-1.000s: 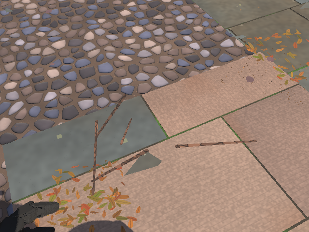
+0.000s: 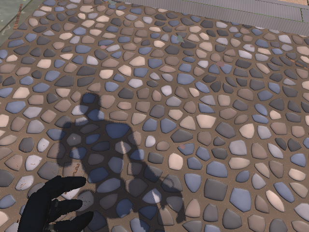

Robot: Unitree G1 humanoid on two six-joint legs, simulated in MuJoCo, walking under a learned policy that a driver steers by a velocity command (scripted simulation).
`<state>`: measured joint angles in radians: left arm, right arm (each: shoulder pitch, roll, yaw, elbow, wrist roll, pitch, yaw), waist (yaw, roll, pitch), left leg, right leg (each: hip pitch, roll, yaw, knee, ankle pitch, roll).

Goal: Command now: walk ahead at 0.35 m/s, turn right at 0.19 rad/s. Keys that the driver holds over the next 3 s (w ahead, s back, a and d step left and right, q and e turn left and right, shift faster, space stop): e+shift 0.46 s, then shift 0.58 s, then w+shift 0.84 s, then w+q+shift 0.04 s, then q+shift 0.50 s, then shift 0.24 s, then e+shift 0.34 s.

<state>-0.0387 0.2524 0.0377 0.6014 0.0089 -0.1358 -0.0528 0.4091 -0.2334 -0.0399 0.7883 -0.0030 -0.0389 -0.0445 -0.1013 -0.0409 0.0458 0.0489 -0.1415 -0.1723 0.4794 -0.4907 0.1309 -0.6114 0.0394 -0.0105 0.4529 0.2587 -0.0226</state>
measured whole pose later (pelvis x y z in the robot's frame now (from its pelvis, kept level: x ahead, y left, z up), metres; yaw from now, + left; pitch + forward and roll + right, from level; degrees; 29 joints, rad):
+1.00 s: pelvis +0.24 +0.00 +0.02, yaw -32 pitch +0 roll +0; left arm 0.21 0.26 0.03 0.72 0.01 0.04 0.02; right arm 0.22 -0.25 -0.02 0.74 -0.01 -0.01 -0.01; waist -0.03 0.01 0.03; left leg -0.30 -0.02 -0.07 0.51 -0.21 -0.01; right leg -0.19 0.02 0.07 0.50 -0.31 0.00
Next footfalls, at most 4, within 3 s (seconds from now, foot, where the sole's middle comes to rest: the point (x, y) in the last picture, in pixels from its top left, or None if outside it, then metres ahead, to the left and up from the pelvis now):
0.02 right None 0.27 -0.09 -0.76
0.52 left None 0.37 0.06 -0.76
0.94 right None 0.18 -0.11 -0.75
1.38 left None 0.47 0.06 -0.76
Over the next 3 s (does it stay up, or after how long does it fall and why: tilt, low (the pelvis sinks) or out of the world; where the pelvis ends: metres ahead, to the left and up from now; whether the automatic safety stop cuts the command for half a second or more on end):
stays up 1.08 -0.43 0.02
